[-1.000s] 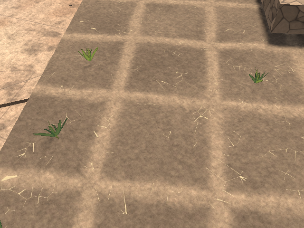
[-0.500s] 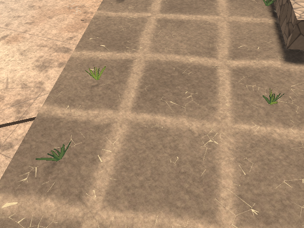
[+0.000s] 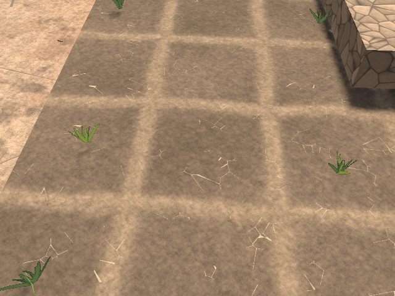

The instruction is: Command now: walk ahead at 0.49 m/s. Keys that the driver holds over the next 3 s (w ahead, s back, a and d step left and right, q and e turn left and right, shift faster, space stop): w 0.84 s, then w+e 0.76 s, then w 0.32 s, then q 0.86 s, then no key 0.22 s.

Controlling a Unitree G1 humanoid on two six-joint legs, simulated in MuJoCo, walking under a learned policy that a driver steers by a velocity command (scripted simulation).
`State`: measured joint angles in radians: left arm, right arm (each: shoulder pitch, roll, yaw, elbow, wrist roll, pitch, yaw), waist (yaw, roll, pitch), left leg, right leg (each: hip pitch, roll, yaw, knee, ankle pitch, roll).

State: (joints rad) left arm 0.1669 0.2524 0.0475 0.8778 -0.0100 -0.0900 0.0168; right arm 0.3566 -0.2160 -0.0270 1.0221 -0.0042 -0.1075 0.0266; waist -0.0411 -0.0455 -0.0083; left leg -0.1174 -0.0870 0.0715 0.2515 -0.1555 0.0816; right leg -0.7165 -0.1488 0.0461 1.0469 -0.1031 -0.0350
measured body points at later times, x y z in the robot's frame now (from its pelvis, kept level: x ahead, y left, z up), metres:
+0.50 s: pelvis +0.29 -0.08 +0.00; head +0.30 -0.09 +0.45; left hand +0.32 +0.18 -0.13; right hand +0.40 -0.34 -0.13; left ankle +0.34 +0.10 -0.66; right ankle +0.30 -0.15 -0.75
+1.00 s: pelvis +0.57 +0.00 -0.01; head +0.59 +0.01 +0.44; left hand +0.63 +0.27 -0.15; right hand +0.65 -0.26 -0.13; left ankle +0.61 +0.08 -0.75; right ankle +0.51 -0.16 -0.65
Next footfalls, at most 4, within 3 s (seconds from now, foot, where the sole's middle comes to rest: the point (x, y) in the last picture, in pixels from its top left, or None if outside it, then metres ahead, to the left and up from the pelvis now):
0.26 right None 0.34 -0.16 -0.78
0.82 left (171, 261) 0.65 0.09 -0.78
1.42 right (235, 194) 0.93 -0.17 -0.78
1.92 left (212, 133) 1.28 -0.10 -0.78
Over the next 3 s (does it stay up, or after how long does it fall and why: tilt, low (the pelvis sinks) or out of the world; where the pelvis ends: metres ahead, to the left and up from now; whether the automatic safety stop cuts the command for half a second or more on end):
stays up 1.24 -0.15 0.00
